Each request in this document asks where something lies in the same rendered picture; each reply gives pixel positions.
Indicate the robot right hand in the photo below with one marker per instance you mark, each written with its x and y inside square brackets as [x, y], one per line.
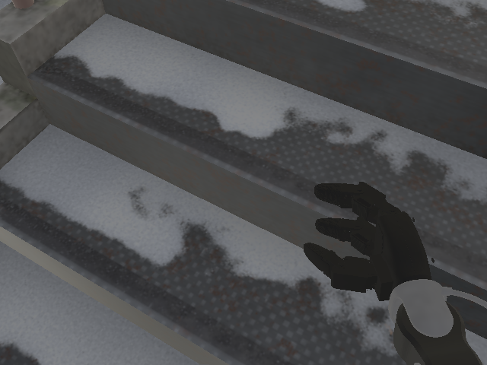
[396, 252]

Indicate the right robot forearm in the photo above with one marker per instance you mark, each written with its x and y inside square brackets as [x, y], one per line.
[428, 330]

